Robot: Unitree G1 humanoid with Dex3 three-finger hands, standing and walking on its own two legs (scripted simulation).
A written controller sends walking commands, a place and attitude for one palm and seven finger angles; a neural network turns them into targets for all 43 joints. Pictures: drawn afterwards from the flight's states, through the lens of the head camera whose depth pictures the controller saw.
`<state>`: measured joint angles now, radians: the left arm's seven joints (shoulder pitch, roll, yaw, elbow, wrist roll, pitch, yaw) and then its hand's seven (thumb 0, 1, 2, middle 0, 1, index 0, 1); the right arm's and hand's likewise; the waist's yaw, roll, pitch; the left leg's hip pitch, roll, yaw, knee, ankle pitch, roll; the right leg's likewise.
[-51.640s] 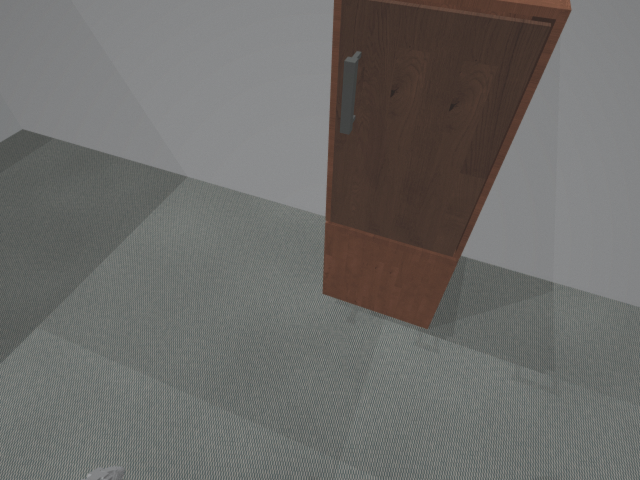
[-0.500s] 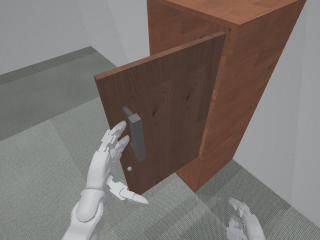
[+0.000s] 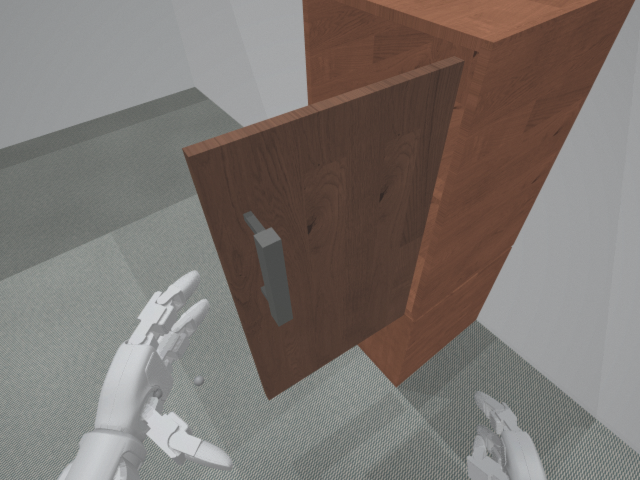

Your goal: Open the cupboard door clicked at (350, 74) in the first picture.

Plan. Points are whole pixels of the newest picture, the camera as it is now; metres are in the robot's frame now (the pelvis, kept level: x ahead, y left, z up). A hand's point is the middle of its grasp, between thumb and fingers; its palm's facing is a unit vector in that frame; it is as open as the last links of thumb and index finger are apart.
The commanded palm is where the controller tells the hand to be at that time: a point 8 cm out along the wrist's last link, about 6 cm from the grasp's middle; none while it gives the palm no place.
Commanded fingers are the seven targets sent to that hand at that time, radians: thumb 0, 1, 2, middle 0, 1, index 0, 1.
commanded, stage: slide the hand sideways off the handle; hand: left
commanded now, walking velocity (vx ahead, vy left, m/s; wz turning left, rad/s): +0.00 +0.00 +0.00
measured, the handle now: (267, 270) +0.34 +0.09 +0.10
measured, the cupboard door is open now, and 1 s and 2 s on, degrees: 86 86 86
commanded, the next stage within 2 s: draw the hand back to the body in 0.04 s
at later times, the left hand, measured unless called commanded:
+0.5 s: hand (151, 384) +0.18 +0.18 +0.12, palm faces -0.02 -1.00 -0.07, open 16.3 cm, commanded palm +0.16 +0.24 +0.13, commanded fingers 0.00 -0.50 0.30 -0.15 -0.30 -0.15 -0.30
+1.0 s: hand (75, 355) +0.20 +0.24 +0.15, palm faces +0.32 -0.88 -0.35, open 13.2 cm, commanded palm +0.15 +0.29 +0.17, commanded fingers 0.00 0.34 0.66 -0.18 -0.30 -0.18 -0.30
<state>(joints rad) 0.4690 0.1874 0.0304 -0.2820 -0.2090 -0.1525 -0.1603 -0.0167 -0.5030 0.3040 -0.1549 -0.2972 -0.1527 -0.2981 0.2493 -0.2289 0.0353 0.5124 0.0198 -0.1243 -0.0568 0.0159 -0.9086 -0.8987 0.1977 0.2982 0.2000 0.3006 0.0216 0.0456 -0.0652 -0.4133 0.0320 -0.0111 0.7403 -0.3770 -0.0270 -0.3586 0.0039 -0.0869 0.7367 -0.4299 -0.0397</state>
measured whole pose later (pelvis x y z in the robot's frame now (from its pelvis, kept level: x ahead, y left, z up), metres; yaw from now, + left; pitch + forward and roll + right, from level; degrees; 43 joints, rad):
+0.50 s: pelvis -0.01 +0.02 +0.00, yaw +0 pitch +1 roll -1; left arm 0.48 0.23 0.09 -0.38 -0.24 -0.07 -0.18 -0.02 -0.50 0.30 -0.15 -0.30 -0.15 -0.30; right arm 0.25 -0.22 0.06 0.52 0.04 -0.18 -0.07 0.02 -0.91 -0.90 0.20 0.30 0.20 0.30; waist 0.03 0.05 -0.07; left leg -0.39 0.02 -0.01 0.74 -0.37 0.00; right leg -0.32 -0.01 -0.08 0.71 -0.40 -0.02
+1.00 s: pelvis +0.00 +0.03 +0.03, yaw -1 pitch -3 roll +0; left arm 0.51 0.30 0.18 -0.42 -0.05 -0.06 0.12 -0.01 0.00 0.52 -0.18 -0.30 -0.17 -0.30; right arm 0.20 -0.22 0.05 0.62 -0.01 -0.14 -0.09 0.02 -0.91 -0.90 0.20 0.30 0.20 0.30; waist 0.06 0.05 0.03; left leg -0.15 0.01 0.02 0.48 -0.26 0.01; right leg -0.09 -0.01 -0.06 0.44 -0.29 -0.01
